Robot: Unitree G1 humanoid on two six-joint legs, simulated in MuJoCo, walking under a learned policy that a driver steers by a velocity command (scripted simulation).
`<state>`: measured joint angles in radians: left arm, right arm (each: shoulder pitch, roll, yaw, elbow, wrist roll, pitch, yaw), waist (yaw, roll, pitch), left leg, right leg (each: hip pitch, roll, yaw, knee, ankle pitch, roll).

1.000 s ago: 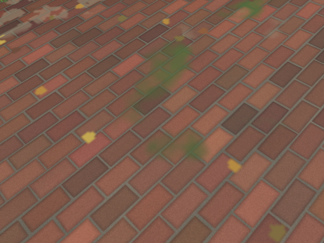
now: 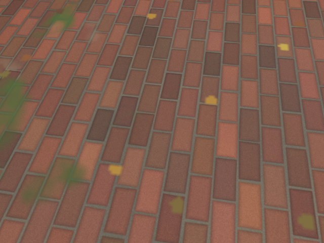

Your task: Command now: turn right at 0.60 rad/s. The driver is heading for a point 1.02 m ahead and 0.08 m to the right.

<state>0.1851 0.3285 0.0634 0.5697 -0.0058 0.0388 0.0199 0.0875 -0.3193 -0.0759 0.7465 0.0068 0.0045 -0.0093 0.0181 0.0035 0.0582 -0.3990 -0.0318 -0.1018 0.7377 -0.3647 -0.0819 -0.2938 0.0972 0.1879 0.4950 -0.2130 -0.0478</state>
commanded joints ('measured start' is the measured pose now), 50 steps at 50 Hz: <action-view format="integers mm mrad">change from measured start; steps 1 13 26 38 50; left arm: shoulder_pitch -31 5 23 97 137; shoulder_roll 179 116 168 127 107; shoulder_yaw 56 56 31 30 12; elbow -70 -36 -30 58 56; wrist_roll -6 -25 22 -3 -30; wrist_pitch -5 14 7 -92 -121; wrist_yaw -1 0 2 -6 -15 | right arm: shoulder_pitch -15 10 118 -17 322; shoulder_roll -100 -106 -15 -57 -203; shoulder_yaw -26 -16 33 12 -18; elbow -77 -95 -55 -50 10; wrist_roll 5 -17 -38 8 2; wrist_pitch -28 -8 -19 -79 -104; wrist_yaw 9 -29 15 40 44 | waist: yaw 1 -26 -60 37 -108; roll -167 145 -240 -129 200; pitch -133 -63 -186 -7 -140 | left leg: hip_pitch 10 316 2 -156 562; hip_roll -15 263 94 97 419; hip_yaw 0 -58 170 112 -609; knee -94 -424 -108 -36 -555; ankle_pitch -8 470 -96 152 -363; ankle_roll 16 296 38 57 347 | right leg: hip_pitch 142 -322 327 214 -469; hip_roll -250 -68 -385 -305 -94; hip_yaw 338 -105 158 62 -60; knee -92 660 -143 -361 685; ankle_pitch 263 -203 368 -129 -328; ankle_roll -173 154 -121 -163 21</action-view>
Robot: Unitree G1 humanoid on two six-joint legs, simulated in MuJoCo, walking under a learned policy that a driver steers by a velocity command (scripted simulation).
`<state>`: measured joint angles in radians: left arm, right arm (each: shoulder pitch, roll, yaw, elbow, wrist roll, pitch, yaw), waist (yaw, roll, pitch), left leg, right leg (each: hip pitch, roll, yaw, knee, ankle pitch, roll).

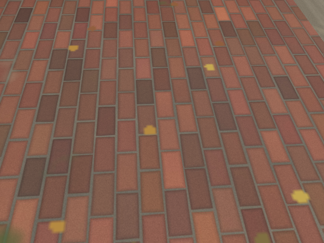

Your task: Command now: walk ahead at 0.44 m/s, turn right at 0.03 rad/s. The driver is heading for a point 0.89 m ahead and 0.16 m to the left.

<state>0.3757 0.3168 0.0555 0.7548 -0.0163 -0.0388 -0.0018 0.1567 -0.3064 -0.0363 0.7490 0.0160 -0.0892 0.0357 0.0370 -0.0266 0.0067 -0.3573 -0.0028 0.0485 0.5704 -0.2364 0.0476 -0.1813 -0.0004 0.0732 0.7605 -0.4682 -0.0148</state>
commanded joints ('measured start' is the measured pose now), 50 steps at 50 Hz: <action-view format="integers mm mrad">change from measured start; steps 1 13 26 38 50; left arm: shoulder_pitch -93 -319 62 -117 -26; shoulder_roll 143 2 134 109 103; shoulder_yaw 29 -7 47 31 15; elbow -131 -168 -78 -9 53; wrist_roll -29 7 5 9 20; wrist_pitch -47 -51 -54 -72 -14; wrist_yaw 2 -20 -29 -13 9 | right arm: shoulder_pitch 202 216 327 -1 227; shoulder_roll -167 -139 -107 -45 -200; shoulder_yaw -43 -28 -5 0 -67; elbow -3 26 35 -64 -35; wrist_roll -7 -7 2 -15 -12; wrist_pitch -12 1 6 17 -1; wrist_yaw -3 -35 -35 -32 -12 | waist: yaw -107 -111 86 -17 -167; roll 188 89 -147 -18 48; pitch -5 72 -400 51 -233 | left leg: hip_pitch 454 294 -315 -253 383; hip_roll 362 167 -37 140 144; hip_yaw -641 -125 -208 -89 -148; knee -380 -458 765 210 -53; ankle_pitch -428 318 -331 233 215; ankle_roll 188 137 -10 -83 97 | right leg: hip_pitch -621 -495 622 -17 40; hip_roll -41 -86 -378 -155 -133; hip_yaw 42 -74 676 16 -65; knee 434 -81 -424 -656 13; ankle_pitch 21 544 116 508 671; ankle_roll -29 42 -330 -220 -80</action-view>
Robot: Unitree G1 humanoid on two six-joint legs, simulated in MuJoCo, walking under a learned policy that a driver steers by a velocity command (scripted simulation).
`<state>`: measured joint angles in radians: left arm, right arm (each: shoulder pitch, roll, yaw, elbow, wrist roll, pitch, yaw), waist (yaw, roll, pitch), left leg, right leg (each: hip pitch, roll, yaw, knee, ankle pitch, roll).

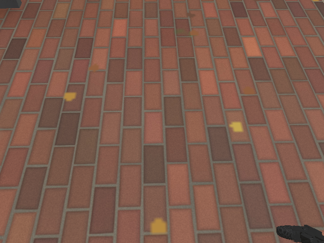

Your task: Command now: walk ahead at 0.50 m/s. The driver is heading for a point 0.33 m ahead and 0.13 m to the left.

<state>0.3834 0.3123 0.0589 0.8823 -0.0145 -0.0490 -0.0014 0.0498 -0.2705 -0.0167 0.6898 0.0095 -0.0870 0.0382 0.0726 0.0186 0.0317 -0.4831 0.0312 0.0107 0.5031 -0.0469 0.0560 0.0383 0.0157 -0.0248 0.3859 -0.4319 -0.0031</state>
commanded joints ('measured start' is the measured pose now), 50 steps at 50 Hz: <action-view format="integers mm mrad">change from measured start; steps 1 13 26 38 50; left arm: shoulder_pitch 95 -209 -108 -331 -284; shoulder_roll -11 36 99 21 22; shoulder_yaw -23 -6 10 -18 -9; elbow -94 -145 -104 -39 69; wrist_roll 15 19 49 23 18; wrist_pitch -24 -18 -22 22 38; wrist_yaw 0 1 -9 4 20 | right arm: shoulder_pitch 391 215 443 283 230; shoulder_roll -326 -159 -44 -76 -82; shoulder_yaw -107 -61 -12 -39 -33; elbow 42 64 169 191 244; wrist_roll -14 -13 -23 -41 -17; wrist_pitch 4 -14 32 118 60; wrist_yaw -14 -25 -45 -77 -74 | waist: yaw -141 -78 -61 -123 -78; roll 275 33 -255 -105 7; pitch -376 -2 -393 -91 -49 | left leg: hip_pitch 850 331 69 394 238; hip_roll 337 163 -60 31 32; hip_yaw -589 -123 -59 -38 -51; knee -80 -358 480 -28 -94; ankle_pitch -192 277 -613 -112 -87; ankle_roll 254 176 -85 -66 -53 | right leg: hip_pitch -595 -665 197 -457 -214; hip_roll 37 -140 -402 -141 -50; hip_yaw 11 71 429 164 58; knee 750 452 114 -124 56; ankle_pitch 41 338 1233 -56 403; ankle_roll -17 33 -328 -90 -33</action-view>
